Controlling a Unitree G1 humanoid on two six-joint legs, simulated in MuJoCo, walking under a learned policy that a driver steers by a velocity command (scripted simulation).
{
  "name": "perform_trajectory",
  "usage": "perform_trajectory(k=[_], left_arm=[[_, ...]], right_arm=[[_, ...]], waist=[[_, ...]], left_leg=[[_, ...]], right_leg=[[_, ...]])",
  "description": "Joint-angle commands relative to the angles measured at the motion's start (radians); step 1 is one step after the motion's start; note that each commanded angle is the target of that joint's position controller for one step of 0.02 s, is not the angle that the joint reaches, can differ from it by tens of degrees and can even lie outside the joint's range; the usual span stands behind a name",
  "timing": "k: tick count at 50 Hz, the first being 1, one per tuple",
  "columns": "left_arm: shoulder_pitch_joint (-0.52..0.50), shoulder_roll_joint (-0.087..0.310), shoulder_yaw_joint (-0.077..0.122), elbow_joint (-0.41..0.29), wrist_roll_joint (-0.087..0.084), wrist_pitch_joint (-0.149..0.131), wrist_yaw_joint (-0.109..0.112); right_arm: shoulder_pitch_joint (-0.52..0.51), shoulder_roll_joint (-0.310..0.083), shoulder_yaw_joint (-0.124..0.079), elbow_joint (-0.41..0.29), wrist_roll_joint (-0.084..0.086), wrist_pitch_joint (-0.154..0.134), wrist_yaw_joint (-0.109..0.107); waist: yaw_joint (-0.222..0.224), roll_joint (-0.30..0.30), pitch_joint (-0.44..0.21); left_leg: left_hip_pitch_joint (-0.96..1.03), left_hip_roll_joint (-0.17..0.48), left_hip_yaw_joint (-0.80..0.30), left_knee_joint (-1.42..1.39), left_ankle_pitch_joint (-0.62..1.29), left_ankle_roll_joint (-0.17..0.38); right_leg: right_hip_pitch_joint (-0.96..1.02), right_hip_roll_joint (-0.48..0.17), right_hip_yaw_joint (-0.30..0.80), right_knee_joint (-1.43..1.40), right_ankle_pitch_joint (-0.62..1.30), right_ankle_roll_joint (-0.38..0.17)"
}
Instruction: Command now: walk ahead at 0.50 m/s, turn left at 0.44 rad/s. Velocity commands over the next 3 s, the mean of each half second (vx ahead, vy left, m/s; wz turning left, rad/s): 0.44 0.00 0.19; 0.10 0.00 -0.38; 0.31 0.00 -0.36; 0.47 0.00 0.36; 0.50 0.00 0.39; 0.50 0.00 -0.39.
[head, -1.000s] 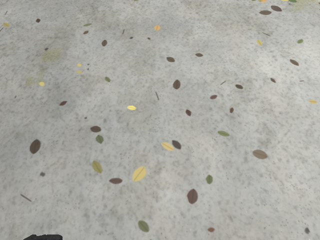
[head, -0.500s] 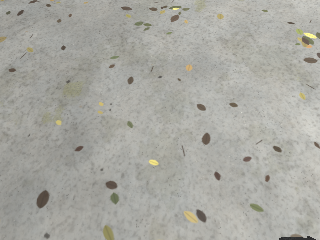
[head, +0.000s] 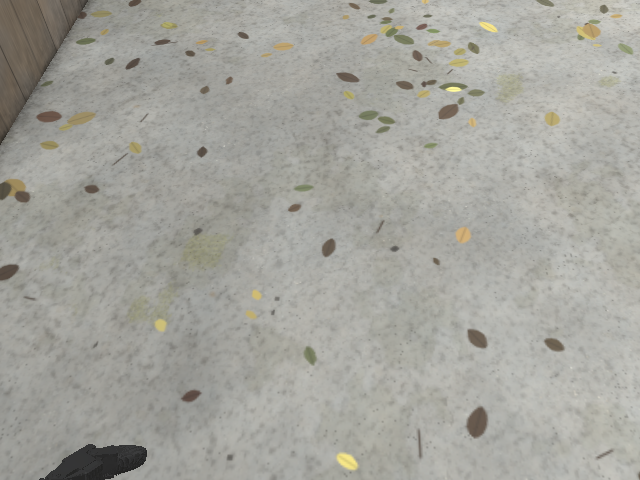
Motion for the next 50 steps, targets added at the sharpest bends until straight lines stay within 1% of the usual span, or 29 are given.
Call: perform_trajectory(k=[1,2,3,5,9,12,15,17,19,20,21,22,23,24,25,26,27,29,30,32,36,39,43,45,46,47,48,49,50], left_arm=[[0.250,0.146,0.056,0.006,-0.007,0.011,0.003],[0.211,0.129,0.048,0.009,0.003,0.014,0.001],[0.186,0.108,0.040,0.017,0.007,0.014,0.001],[0.172,0.091,0.035,0.032,0.006,0.009,0.000],[0.188,0.143,0.049,0.070,-0.012,0.007,0.001],[0.210,0.168,0.053,0.095,-0.020,0.018,0.003],[0.270,0.187,0.055,0.131,-0.030,0.029,0.003],[0.284,0.193,0.056,0.152,-0.034,0.041,0.005],[0.272,0.203,0.058,0.163,-0.032,0.056,0.013],[0.261,0.196,0.054,0.162,-0.032,0.059,0.017],[0.265,0.168,0.042,0.153,-0.021,0.055,0.020],[0.301,0.093,0.012,0.121,0.021,0.044,0.019],[0.450,0.052,-0.006,0.161,0.001,0.040,0.013],[0.399,0.159,0.025,0.183,-0.027,0.048,0.013],[0.311,0.162,0.029,0.160,-0.042,0.057,0.015],[0.279,0.141,0.027,0.162,-0.033,0.070,0.025],[0.275,0.131,0.031,0.165,-0.024,0.090,0.035],[0.320,0.095,0.031,0.178,-0.019,0.124,0.047],[0.320,0.093,0.035,0.170,-0.018,0.133,0.052],[0.269,0.096,0.040,0.137,-0.012,0.143,0.056],[0.168,0.091,0.043,0.083,-0.014,0.156,0.041],[0.114,0.098,0.049,0.046,-0.014,0.164,0.027],[0.086,0.101,0.056,0.008,-0.017,0.171,0.005],[0.124,0.106,0.065,0.012,-0.017,0.168,-0.003],[0.157,0.156,0.082,0.016,-0.013,0.166,0.006],[0.201,0.284,0.114,0.007,-0.008,0.164,0.028],[0.209,0.296,0.109,-0.011,0.016,0.151,0.024],[0.209,0.250,0.097,-0.012,0.017,0.130,0.015],[0.167,0.234,0.094,-0.012,0.008,0.116,0.019]], right_arm=[[-0.024,-0.126,-0.016,-0.096,0.003,-0.021,0.000],[-0.078,-0.114,-0.015,-0.108,-0.010,-0.022,0.001],[-0.101,-0.099,-0.016,-0.116,-0.015,-0.024,0.005],[-0.087,-0.063,-0.010,-0.113,-0.007,-0.022,0.014],[-0.169,-0.019,0.012,-0.136,-0.024,-0.029,0.022],[-0.260,-0.002,0.024,-0.150,-0.020,-0.043,0.035],[-0.342,-0.013,0.022,-0.171,-0.010,-0.049,0.044],[-0.372,-0.026,0.017,-0.187,-0.010,-0.053,0.050],[-0.316,-0.051,0.003,-0.175,-0.023,-0.059,0.052],[-0.214,-0.077,-0.013,-0.140,-0.034,-0.060,0.048],[-0.110,-0.125,-0.030,-0.113,-0.045,-0.059,0.039],[0.005,-0.207,-0.041,-0.107,-0.070,-0.049,0.025],[0.010,-0.197,-0.035,-0.102,-0.061,-0.035,0.029],[-0.011,-0.134,-0.024,-0.102,-0.043,-0.024,0.032],[-0.085,-0.101,-0.012,-0.100,-0.034,-0.026,0.034],[-0.147,-0.070,-0.002,-0.095,-0.035,-0.031,0.036],[-0.203,-0.044,0.005,-0.092,-0.038,-0.035,0.039],[-0.262,-0.038,0.003,-0.075,-0.064,-0.050,0.040],[-0.285,-0.051,-0.002,-0.070,-0.066,-0.053,0.036],[-0.288,-0.081,-0.014,-0.052,-0.059,-0.048,0.019],[-0.276,-0.099,-0.022,-0.022,-0.049,-0.020,-0.010],[-0.267,-0.120,-0.031,-0.004,-0.040,0.001,-0.013],[-0.258,-0.150,-0.045,0.014,-0.018,0.024,-0.011],[-0.258,-0.145,-0.047,0.025,0.000,0.031,-0.014],[-0.200,-0.117,-0.043,0.048,-0.006,0.031,-0.011],[-0.215,-0.059,-0.025,0.015,-0.051,0.023,-0.005],[-0.298,-0.056,-0.020,-0.026,-0.059,0.021,-0.009],[-0.324,-0.096,-0.033,-0.020,-0.045,0.024,-0.007],[-0.318,-0.093,-0.035,-0.016,-0.025,0.025,-0.008]], waist=[[0.141,-0.150,-0.103],[0.127,-0.099,-0.035],[0.107,-0.106,-0.001],[0.078,-0.146,0.008],[0.082,-0.114,0.018],[0.113,-0.107,0.026],[0.141,-0.110,0.037],[0.134,-0.116,0.053],[0.083,-0.122,0.008],[0.029,-0.110,-0.060],[-0.017,-0.083,-0.144],[-0.029,0.110,-0.299],[0.006,0.262,-0.446],[-0.024,0.125,-0.381],[-0.004,0.096,-0.234],[0.027,0.039,-0.171],[0.061,0.043,-0.125],[0.108,0.087,-0.110],[0.118,0.100,-0.099],[0.108,0.095,-0.083],[0.073,0.070,-0.060],[0.053,0.058,-0.045],[0.050,0.069,-0.050],[0.081,0.057,-0.062],[0.082,-0.015,-0.079],[0.064,-0.286,-0.113],[0.110,-0.345,-0.133],[0.128,-0.193,-0.158],[0.099,-0.161,-0.137]], left_leg=[[-0.563,0.092,0.042,0.403,0.047,-0.023],[-0.540,0.116,0.060,0.369,0.106,-0.025],[-0.516,0.141,0.060,0.321,0.147,-0.024],[-0.451,0.161,0.084,0.250,0.176,-0.026],[-0.456,0.187,0.134,0.036,0.284,-0.045],[-0.388,0.176,0.172,-0.158,0.434,-0.047],[-0.335,0.151,0.194,-0.266,0.495,-0.041],[-0.324,0.139,0.191,-0.320,0.466,-0.018],[-0.211,0.104,0.210,-0.387,0.466,0.013],[-0.052,0.075,0.233,-0.428,0.534,0.037],[0.146,0.128,0.196,-0.424,0.722,0.067],[0.476,0.378,-0.079,-0.339,1.097,0.168],[0.601,0.552,-0.334,-0.385,1.147,0.316],[0.488,0.492,-0.253,-0.421,1.028,0.280],[0.373,0.442,-0.123,-0.446,0.992,0.238],[0.259,0.399,-0.052,-0.482,0.957,0.208],[0.143,0.368,0.013,-0.524,0.921,0.189],[-0.017,0.343,0.103,-0.590,0.910,0.193],[-0.043,0.345,0.133,-0.606,0.904,0.204],[-0.036,0.363,0.161,-0.630,0.832,0.212],[0.000,0.381,0.197,-0.668,0.587,0.209],[0.048,0.405,0.208,-0.655,0.533,0.208],[0.136,0.432,0.222,-0.561,0.621,0.176],[0.123,0.395,0.273,-0.451,0.614,0.109],[0.070,0.335,0.324,-0.336,0.524,0.037],[-0.175,0.212,0.412,-0.047,0.216,-0.061],[-0.390,0.070,0.305,0.173,-0.189,-0.113],[-0.414,0.093,0.185,0.295,-0.178,-0.106],[-0.435,0.110,0.159,0.306,-0.092,-0.094]], right_leg=[[0.582,-0.388,0.574,-0.253,-0.376,-0.194],[0.470,-0.343,0.465,-0.273,-0.247,-0.186],[0.403,-0.309,0.389,-0.293,-0.145,-0.188],[0.333,-0.264,0.285,-0.332,-0.032,-0.190],[0.322,-0.266,0.178,-0.380,0.133,-0.225],[0.312,-0.239,0.092,-0.388,0.170,-0.204],[0.340,-0.254,0.075,-0.376,0.171,-0.188],[0.388,-0.276,0.078,-0.341,0.243,-0.170],[0.430,-0.262,0.051,-0.224,0.460,-0.129],[0.410,-0.223,0.020,-0.105,0.587,-0.100],[0.323,-0.169,-0.017,0.055,0.519,-0.055],[0.057,-0.072,-0.061,0.388,0.059,0.011],[-0.112,0.012,0.042,0.632,-0.548,0.045],[-0.142,-0.031,0.109,0.706,-0.526,0.046],[-0.200,-0.065,0.078,0.692,-0.479,0.044],[-0.181,-0.102,0.065,0.637,-0.414,0.052],[-0.119,-0.125,0.062,0.577,-0.363,0.061],[0.029,-0.120,0.043,0.538,-0.262,0.082],[0.036,-0.114,0.032,0.515,-0.243,0.090],[0.001,-0.123,0.026,0.465,-0.189,0.089],[-0.021,-0.144,0.012,0.351,-0.109,0.073],[-0.022,-0.139,-0.015,0.280,-0.138,0.058],[0.015,-0.112,-0.062,0.145,-0.190,0.023],[0.131,-0.073,-0.094,-0.043,-0.046,-0.018],[0.240,-0.083,-0.032,-0.140,0.150,-0.056],[0.431,-0.298,0.262,-0.137,0.590,-0.161],[0.465,-0.443,0.482,-0.159,0.705,-0.365],[0.461,-0.404,0.412,-0.165,0.676,-0.370],[0.450,-0.345,0.328,-0.157,0.606,-0.313]])
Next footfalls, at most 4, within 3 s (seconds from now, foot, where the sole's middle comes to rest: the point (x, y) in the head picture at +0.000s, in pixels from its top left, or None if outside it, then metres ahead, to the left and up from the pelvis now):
0.42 left None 0.37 0.16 -0.76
0.92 right None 0.38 -0.09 -0.76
1.40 left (273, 454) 0.54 0.11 -0.76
1.82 right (412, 365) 0.73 -0.21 -0.76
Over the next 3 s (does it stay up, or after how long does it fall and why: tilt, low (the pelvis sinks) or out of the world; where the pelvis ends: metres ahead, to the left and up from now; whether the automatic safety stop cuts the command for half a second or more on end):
stays up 1.26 -0.07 0.01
